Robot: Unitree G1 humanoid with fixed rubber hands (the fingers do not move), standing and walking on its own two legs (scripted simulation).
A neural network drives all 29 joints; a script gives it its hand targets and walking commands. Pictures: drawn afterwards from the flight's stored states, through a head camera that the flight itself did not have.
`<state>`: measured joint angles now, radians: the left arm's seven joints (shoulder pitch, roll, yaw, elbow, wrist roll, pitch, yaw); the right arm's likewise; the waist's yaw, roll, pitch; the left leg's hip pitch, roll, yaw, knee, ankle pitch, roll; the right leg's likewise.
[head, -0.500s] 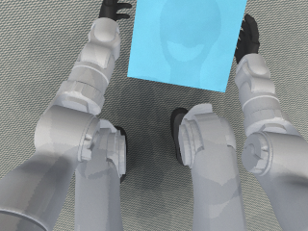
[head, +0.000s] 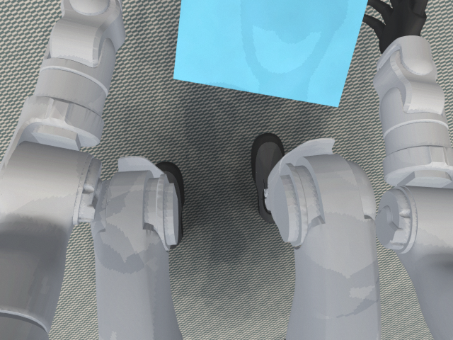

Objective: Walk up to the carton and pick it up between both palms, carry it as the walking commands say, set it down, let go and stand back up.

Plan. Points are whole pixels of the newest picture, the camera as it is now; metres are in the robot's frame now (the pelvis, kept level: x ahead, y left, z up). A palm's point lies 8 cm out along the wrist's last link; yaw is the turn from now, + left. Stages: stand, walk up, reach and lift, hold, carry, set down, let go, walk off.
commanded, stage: set down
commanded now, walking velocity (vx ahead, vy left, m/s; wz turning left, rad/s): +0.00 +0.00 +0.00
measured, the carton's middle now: (259, 19) +0.50 -0.10 -0.24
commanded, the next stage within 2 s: let go in 1.20 s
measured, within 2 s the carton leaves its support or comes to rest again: neither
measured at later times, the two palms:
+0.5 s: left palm out of the picture +0.56 +0.07 -0.03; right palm out of the picture +0.46 -0.30 -0.02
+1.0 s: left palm out of the picture +0.54 +0.07 +0.14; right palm out of the picture +0.43 -0.31 +0.12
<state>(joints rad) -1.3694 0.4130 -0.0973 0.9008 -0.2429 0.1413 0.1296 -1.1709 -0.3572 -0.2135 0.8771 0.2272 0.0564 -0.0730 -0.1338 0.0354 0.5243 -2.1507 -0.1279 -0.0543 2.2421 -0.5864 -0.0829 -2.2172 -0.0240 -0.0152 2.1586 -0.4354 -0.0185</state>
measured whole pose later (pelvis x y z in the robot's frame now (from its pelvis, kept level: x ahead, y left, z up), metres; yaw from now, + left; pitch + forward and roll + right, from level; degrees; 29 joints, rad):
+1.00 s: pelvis -0.01 +0.00 +0.23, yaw -3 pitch +21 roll +4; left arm -1.18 0.33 0.17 0.53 -0.12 0.46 0.06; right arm -1.06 -0.35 -0.24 0.38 0.15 0.47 -0.07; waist -0.15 0.03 0.52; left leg -1.38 -0.07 0.00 1.45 -0.45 -0.03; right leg -1.47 0.04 0.09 1.42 -0.31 0.01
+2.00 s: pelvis +0.08 +0.01 +0.39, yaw -6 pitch -4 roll -1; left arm 0.11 0.19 0.05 0.52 0.01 0.11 -0.05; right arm 0.21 -0.25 -0.05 0.37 0.00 0.16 0.10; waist -0.07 0.04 0.11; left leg -0.30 -0.01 -0.03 0.71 -0.37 0.01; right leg -0.37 0.04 0.05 0.66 -0.30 0.01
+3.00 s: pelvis +0.18 -0.02 +0.39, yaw -7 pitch +1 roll -1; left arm 0.39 0.16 0.02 0.81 0.03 -0.05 -0.02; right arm 0.36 -0.26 -0.07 0.74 -0.02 -0.04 -0.02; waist -0.02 0.06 -0.24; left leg -0.22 0.05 0.00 0.67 -0.47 -0.03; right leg -0.33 0.13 0.12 0.69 -0.37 -0.05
